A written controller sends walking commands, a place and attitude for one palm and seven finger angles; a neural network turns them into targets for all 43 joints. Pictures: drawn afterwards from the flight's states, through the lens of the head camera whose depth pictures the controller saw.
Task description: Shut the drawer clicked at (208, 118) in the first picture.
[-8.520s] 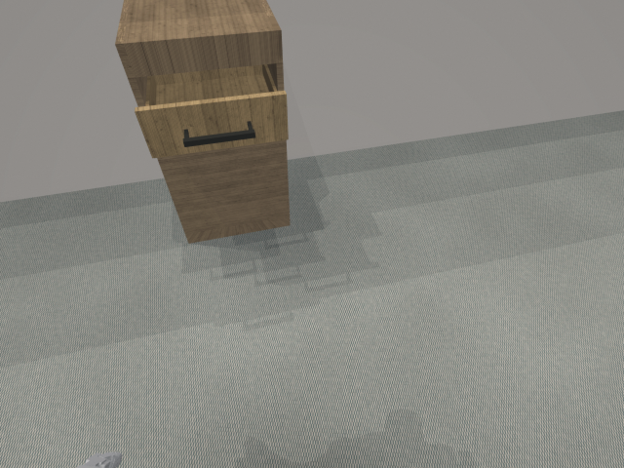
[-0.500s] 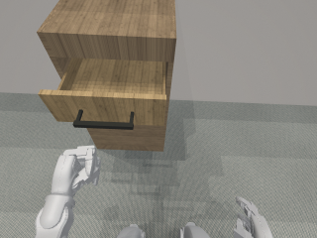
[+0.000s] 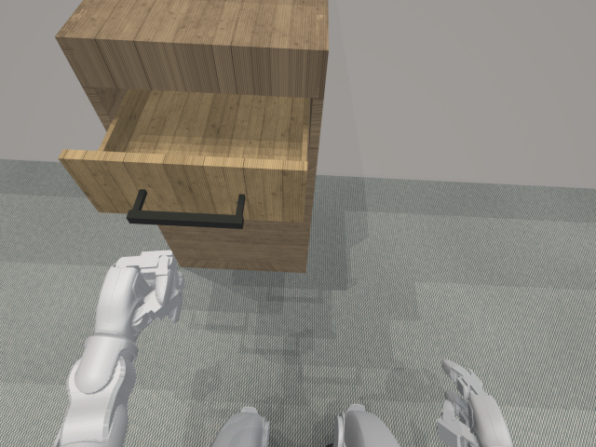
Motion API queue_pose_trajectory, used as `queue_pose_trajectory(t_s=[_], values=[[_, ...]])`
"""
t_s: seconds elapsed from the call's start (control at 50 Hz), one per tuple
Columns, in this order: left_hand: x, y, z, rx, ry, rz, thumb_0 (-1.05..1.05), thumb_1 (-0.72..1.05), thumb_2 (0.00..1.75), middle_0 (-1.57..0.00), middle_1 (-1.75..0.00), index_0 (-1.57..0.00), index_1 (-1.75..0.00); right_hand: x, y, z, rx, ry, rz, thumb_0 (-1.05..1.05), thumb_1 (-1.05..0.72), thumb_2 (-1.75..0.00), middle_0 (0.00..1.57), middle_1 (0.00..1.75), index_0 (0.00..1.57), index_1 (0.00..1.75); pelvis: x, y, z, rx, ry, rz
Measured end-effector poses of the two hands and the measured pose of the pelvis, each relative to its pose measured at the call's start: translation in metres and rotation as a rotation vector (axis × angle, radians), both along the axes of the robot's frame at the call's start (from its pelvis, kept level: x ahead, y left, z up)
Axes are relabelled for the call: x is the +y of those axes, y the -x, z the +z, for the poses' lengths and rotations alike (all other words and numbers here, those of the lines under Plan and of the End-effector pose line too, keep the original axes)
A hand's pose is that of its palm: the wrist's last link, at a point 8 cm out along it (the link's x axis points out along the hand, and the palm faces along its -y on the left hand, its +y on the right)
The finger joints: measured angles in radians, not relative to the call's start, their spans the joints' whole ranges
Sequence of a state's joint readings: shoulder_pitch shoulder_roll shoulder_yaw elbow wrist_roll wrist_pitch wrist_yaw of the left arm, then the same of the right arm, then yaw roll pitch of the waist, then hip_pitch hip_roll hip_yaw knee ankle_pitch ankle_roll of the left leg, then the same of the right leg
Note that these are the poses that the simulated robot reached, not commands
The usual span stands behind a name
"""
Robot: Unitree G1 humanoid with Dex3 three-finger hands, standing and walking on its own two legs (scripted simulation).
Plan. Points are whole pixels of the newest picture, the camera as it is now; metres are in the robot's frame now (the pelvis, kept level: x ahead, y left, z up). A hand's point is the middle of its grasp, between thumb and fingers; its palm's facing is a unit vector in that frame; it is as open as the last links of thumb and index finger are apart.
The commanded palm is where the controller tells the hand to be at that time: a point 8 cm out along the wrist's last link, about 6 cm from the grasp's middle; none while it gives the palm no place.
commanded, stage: bring the fist close to the handle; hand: left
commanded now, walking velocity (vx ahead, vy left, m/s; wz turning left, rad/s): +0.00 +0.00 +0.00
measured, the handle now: (188, 209) +0.48 +0.21 -0.03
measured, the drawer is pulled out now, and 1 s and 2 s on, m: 0.17 0.17 0.11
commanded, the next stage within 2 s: push the drawer shut in 1.12 s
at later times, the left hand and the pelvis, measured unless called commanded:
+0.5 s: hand (190, 274) +0.35 +0.17 -0.01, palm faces -0.02 -1.00 -0.03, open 3.3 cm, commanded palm +0.33 +0.23 -0.01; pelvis -0.01 +0.01 -0.03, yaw -1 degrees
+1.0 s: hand (197, 266) +0.37 +0.18 -0.04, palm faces -0.01 -1.00 -0.03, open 3.3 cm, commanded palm +0.35 +0.22 -0.03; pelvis -0.02 +0.01 -0.05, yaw -2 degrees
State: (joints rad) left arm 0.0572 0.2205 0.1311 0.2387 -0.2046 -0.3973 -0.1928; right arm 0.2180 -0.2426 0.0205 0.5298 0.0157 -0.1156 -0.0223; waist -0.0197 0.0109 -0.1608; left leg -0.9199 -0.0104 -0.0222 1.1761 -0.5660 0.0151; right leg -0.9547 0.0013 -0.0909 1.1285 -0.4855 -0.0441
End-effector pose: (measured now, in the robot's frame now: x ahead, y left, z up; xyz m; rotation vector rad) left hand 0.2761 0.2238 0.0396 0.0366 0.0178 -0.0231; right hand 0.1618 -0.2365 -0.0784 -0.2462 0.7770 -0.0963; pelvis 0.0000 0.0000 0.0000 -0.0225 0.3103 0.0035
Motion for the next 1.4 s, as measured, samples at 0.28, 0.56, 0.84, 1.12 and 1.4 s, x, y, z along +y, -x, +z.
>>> queue_pose_trajectory(t_s=[0.28, 0.56, 0.84, 1.12, 1.4], values=[[0.005, -0.026, -0.027, 0.002, -0.001, 0.010, 0.01, 0.90, 0.90, -1.40, -1.60, -1.40, -1.60, -0.010, 0.032, -0.028, 0.117, 0.015, -0.043, 0.01, -0.91, -0.90, 0.20, 0.30, 0.21, 0.30, 0.001, 0.006, -0.016, 0.052, -0.003, -0.013], [0.007, -0.057, -0.056, -0.005, 0.006, 0.012, 0.01, 0.90, 0.90, -1.40, -1.60, -1.40, -1.60, -0.007, 0.049, -0.054, 0.191, 0.025, -0.060, 0.01, -0.91, -0.90, 0.20, 0.30, 0.21, 0.30, 0.007, 0.013, -0.036, 0.109, 0.000, -0.021], [0.007, -0.075, -0.075, -0.021, 0.012, 0.000, 0.01, 0.90, 0.90, -1.40, -1.60, -1.40, -1.60, -0.004, 0.063, -0.075, 0.255, 0.029, -0.075, 0.01, -0.91, -0.90, 0.20, 0.30, 0.21, 0.30, 0.014, 0.019, -0.053, 0.148, 0.010, -0.023], [0.005, -0.083, -0.075, -0.006, 0.004, 0.010, 0.01, 0.90, 0.90, -1.40, -1.60, -1.40, -1.60, -0.002, 0.068, -0.075, 0.286, 0.026, -0.077, 0.01, -0.91, -0.90, 0.20, 0.30, 0.21, 0.30, 0.014, 0.019, -0.050, 0.151, 0.011, -0.019], [0.009, -0.094, -0.076, 0.000, 0.003, 0.033, 0.01, 0.90, 0.90, -1.40, -1.60, -1.40, -1.60, -0.011, 0.065, -0.074, 0.292, 0.042, -0.085, 0.01, -0.91, -0.90, 0.20, 0.30, 0.21, 0.30, 0.008, 0.015, -0.050, 0.156, 0.007, -0.021]])
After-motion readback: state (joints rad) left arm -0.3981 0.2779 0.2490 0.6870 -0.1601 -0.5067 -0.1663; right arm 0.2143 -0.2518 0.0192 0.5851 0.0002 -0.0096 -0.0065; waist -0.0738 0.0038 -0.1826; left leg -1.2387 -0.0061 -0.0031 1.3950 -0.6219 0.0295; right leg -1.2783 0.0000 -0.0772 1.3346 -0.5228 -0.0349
